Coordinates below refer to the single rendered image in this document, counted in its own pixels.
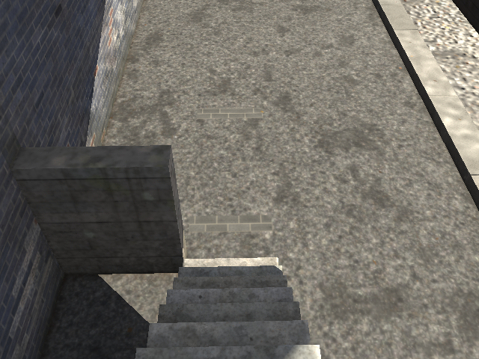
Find stairs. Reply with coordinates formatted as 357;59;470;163
135;257;321;359

